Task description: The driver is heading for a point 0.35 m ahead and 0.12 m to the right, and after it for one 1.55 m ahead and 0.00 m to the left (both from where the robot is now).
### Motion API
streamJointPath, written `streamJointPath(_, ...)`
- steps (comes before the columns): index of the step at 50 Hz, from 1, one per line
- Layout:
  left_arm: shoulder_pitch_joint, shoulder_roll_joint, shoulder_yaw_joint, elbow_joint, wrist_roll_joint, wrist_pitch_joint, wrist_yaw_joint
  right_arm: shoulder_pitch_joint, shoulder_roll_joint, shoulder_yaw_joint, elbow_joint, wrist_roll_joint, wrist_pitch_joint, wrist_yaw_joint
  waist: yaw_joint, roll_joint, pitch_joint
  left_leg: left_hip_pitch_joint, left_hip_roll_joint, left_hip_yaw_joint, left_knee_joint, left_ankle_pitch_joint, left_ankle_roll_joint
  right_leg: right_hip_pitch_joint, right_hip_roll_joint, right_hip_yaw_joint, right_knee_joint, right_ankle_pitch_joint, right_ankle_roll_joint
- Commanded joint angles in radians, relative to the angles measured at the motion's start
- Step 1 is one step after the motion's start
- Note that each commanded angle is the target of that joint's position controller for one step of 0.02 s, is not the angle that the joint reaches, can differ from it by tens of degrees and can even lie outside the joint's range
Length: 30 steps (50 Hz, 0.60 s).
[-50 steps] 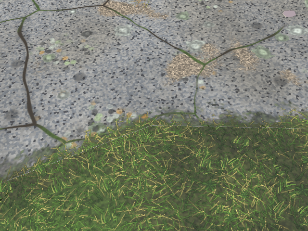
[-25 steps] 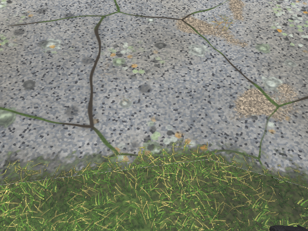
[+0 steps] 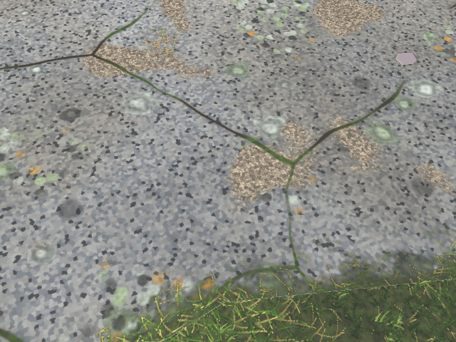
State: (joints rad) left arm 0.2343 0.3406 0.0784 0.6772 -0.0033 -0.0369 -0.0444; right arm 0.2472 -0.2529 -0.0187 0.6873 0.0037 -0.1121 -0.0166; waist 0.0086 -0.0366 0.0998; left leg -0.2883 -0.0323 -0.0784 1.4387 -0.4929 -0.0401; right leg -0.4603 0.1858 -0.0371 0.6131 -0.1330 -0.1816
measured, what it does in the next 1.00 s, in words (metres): walks ahead, turning right: left foot, then right foot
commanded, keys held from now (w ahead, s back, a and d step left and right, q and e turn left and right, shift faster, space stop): e+shift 0.36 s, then w+e+shift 0.20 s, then w+q+shift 0.44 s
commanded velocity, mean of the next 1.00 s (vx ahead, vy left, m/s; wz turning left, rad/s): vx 0.51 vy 0.00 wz -0.49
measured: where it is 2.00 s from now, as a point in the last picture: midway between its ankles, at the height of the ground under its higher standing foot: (297, 165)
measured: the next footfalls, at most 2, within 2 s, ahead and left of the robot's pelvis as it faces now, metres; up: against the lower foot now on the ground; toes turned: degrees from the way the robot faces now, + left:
left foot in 0.32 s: +0.35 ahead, +0.13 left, +0.00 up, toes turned -32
right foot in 0.80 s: +0.21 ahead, -0.16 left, +0.00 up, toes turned -35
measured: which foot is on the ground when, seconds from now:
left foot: up 0.00-0.30, down 0.32-0.80, up 0.82-1.00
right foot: down 0.00-0.32, up 0.34-0.78, down 0.80-1.00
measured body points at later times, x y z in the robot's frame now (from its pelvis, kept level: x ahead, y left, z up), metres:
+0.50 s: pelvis +0.20 +0.08 +0.03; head +0.22 +0.06 +0.48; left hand +0.48 +0.26 -0.05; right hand +0.21 -0.24 -0.06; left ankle +0.32 +0.15 -0.71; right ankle +0.12 -0.02 -0.61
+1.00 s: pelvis +0.30 -0.09 +0.03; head +0.29 -0.11 +0.48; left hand +0.45 +0.14 -0.07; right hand +0.32 -0.38 -0.08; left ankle +0.44 +0.04 -0.60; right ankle +0.18 -0.13 -0.71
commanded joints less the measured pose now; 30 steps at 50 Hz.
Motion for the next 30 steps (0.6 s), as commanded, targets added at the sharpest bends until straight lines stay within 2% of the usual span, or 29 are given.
streamJointPath(1,-0.064,0.135,0.041,-0.135,-0.013,-0.025,0.011,0.049,-0.188,-0.051,-0.104,-0.010,-0.004,-0.003,-0.077,0.188,-0.116,-0.323,0.053,-0.088,-0.071,0.038,-0.008,0.261,-0.334,0.621,-0.365,0.194,-0.204)
streamJointPath(2,-0.082,0.131,0.042,-0.139,-0.004,-0.023,0.015,0.050,-0.199,-0.058,-0.104,-0.015,0.013,-0.007,-0.088,0.154,-0.094,-0.277,0.072,-0.083,-0.138,0.052,-0.028,0.175,-0.299,0.561,-0.374,0.284,-0.188)
streamJointPath(3,-0.086,0.126,0.042,-0.129,-0.007,-0.018,0.022,0.038,-0.186,-0.057,-0.107,-0.026,0.021,-0.013,-0.085,0.136,-0.094,-0.239,0.077,-0.066,-0.221,0.067,-0.048,0.109,-0.264,0.493,-0.354,0.398,-0.171)
streamJointPath(5,-0.057,0.136,0.046,-0.103,-0.009,-0.001,0.048,-0.031,-0.133,-0.042,-0.135,-0.044,0.029,-0.023,-0.063,0.098,-0.134,-0.208,0.038,-0.029,-0.390,0.154,-0.075,0.070,-0.189,0.397,-0.284,0.590,-0.131)
streamJointPath(6,-0.045,0.141,0.049,-0.095,-0.014,0.016,0.061,-0.058,-0.116,-0.037,-0.143,-0.041,0.036,-0.025,-0.051,0.069,-0.174,-0.194,0.010,-0.021,-0.466,0.211,-0.085,0.083,-0.161,0.379,-0.251,0.605,-0.102)
streamJointPath(8,-0.040,0.139,0.051,-0.093,-0.032,0.050,0.083,-0.105,-0.111,-0.036,-0.147,-0.025,0.044,-0.021,-0.028,0.007,-0.244,-0.150,-0.033,-0.026,-0.604,0.344,-0.090,0.117,-0.122,0.375,-0.206,0.505,-0.033)
streamJointPath(10,-0.045,0.132,0.050,-0.099,-0.040,0.071,0.095,-0.170,-0.116,-0.038,-0.158,-0.013,0.047,-0.014,-0.001,-0.044,-0.255,-0.134,-0.056,-0.043,-0.723,0.409,-0.085,0.145,-0.117,0.418,-0.184,0.345,0.009)
streamJointPath(12,-0.049,0.116,0.047,-0.110,-0.033,0.081,0.098,-0.208,-0.133,-0.046,-0.163,-0.007,0.043,-0.008,0.015,-0.088,-0.237,-0.118,-0.063,-0.075,-0.832,0.408,-0.080,0.182,-0.129,0.495,-0.156,0.229,0.028)
streamJointPath(14,-0.068,0.091,0.042,-0.128,-0.024,0.081,0.096,-0.192,-0.165,-0.065,-0.148,-0.004,0.030,-0.002,0.003,-0.123,-0.219,-0.085,-0.045,-0.112,-0.946,0.410,-0.062,0.234,-0.147,0.574,-0.090,0.160,0.045)
streamJointPath(15,-0.094,0.078,0.038,-0.140,-0.025,0.080,0.094,-0.156,-0.170,-0.072,-0.131,-0.005,0.022,-0.001,-0.022,-0.120,-0.217,-0.019,-0.018,-0.108,-1.049,0.494,-0.040,0.232,-0.130,0.575,-0.026,0.089,0.067)
streamJointPath(16,-0.057,0.026,0.021,-0.141,-0.023,0.080,0.087,-0.126,-0.179,-0.074,-0.122,-0.014,0.019,-0.004,-0.013,-0.028,-0.264,0.144,0.111,-0.169,-1.107,0.599,0.024,0.166,-0.081,0.508,0.138,-0.204,0.103)
streamJointPath(17,0.042,-0.033,0.003,-0.128,-0.004,0.082,0.085,-0.142,-0.203,-0.073,-0.152,-0.026,0.033,-0.014,0.045,0.144,-0.299,0.322,0.324,-0.360,-1.033,0.858,0.122,-0.009,0.022,0.357,0.369,-0.574,0.145)
streamJointPath(18,0.110,0.070,0.023,-0.164,-0.021,0.076,0.069,-0.103,-0.225,-0.082,-0.133,-0.053,0.048,-0.011,0.090,0.362,-0.340,0.341,0.491,-0.637,-1.086,0.768,0.278,-0.149,-0.014,0.282,0.511,-0.586,0.189)
streamJointPath(19,0.091,0.155,0.044,-0.131,-0.022,0.077,0.064,-0.126,-0.178,-0.083,-0.151,-0.031,0.055,-0.015,0.050,0.255,-0.297,0.316,0.427,-0.593,-1.118,0.380,0.268,-0.199,-0.113,0.244,0.577,-0.453,0.224)
streamJointPath(20,0.020,0.180,0.053,-0.131,-0.028,0.086,0.062,-0.121,-0.146,-0.075,-0.154,-0.017,0.065,-0.021,0.008,0.189,-0.241,0.270,0.339,-0.462,-1.144,0.065,0.207,-0.242,-0.141,0.215,0.590,-0.340,0.232)
streamJointPath(21,0.019,0.165,0.051,-0.130,-0.023,0.093,0.064,-0.121,-0.170,-0.078,-0.157,-0.003,0.075,-0.028,0.012,0.183,-0.229,0.239,0.302,-0.409,-1.168,-0.038,0.163,-0.251,-0.156,0.168,0.633,-0.291,0.237)
streamJointPath(22,0.016,0.150,0.045,-0.139,-0.016,0.091,0.058,-0.116,-0.190,-0.082,-0.148,0.003,0.077,-0.034,0.002,0.187,-0.191,0.200,0.291,-0.359,-1.198,-0.076,0.160,-0.282,-0.184,0.121,0.675,-0.251,0.238)
streamJointPath(25,-0.025,0.089,0.023,-0.158,-0.015,0.065,0.046,-0.038,-0.200,-0.087,-0.116,-0.009,0.058,-0.034,-0.042,0.185,-0.154,0.166,0.265,-0.228,-1.253,-0.144,0.157,-0.310,-0.237,0.044,0.693,-0.197,0.225)
streamJointPath(28,-0.056,0.083,0.020,-0.170,-0.021,0.052,0.046,-0.011,-0.204,-0.091,-0.094,-0.009,0.041,-0.024,-0.057,0.182,-0.132,0.178,0.303,-0.183,-1.285,-0.171,0.176,-0.348,-0.287,0.056,0.663,-0.163,0.226)
streamJointPath(30,-0.053,0.043,0.005,-0.163,-0.021,0.042,0.049,0.025,-0.201,-0.089,-0.069,-0.012,0.031,-0.010,-0.058,0.154,-0.120,0.127,0.313,-0.188,-1.307,-0.160,0.203,-0.297,-0.287,0.081,0.584,-0.142,0.221)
